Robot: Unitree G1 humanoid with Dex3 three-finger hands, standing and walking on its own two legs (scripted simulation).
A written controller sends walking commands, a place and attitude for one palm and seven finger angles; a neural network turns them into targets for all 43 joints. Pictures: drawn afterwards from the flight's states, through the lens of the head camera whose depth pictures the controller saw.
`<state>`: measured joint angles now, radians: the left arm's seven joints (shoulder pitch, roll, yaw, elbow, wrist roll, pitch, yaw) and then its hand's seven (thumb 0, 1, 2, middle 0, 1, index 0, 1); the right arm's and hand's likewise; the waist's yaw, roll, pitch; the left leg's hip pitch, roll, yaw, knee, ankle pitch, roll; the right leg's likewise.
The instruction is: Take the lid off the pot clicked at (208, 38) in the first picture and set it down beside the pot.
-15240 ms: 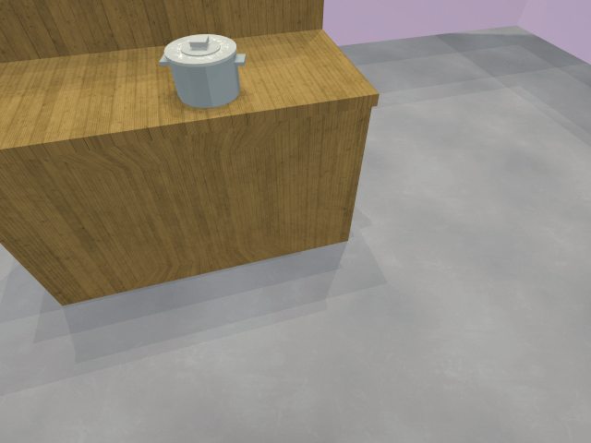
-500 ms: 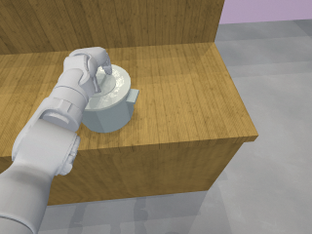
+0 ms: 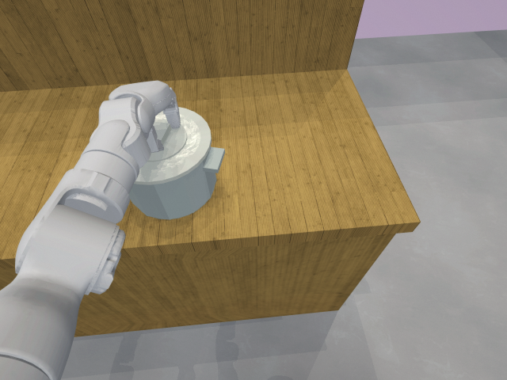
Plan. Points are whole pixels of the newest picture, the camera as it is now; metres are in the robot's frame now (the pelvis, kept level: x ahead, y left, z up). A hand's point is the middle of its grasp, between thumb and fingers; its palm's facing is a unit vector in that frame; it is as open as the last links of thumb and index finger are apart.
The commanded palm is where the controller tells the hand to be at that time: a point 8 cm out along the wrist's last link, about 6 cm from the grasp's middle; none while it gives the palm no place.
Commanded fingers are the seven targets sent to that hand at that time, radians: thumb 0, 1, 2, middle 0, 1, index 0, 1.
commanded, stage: close the fingers and squeeze the knob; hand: left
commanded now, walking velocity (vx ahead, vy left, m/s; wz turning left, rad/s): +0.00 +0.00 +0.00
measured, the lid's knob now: (155, 132) +0.51 +0.14 +0.10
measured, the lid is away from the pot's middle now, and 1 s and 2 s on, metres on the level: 0.00 0.00 0.01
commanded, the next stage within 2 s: lift the lid straight up in 0.88 s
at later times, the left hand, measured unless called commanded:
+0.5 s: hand (150, 133) +0.48 +0.14 +0.12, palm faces -0.38 -0.09 -0.92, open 8.0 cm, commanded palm +0.48 +0.14 +0.18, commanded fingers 0.00 0.42 0.87 -0.69 -1.05 -0.70 -1.04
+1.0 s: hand (150, 132) +0.49 +0.14 +0.13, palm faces -0.40 -0.09 -0.91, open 8.0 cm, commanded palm +0.49 +0.14 +0.18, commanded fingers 0.00 0.63 0.96 -0.79 -1.10 -0.78 -1.09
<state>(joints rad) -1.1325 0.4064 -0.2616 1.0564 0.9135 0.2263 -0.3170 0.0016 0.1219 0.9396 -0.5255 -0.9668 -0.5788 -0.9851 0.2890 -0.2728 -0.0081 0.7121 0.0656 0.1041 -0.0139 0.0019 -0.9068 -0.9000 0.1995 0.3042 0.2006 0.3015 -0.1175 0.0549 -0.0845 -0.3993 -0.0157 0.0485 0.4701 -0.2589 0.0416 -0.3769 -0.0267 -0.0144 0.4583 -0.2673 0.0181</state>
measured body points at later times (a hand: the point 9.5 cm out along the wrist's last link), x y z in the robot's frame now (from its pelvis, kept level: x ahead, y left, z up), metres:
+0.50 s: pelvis +0.00 +0.00 +0.00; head +0.05 -0.02 +0.45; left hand +0.50 +0.14 +0.18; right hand +0.05 -0.27 -0.13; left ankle -0.03 +0.09 -0.74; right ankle -0.04 -0.13 -0.74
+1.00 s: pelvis -0.01 +0.00 +0.00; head +0.05 -0.01 +0.45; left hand +0.50 +0.14 +0.18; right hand +0.04 -0.27 -0.13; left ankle -0.03 +0.09 -0.74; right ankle -0.04 -0.13 -0.74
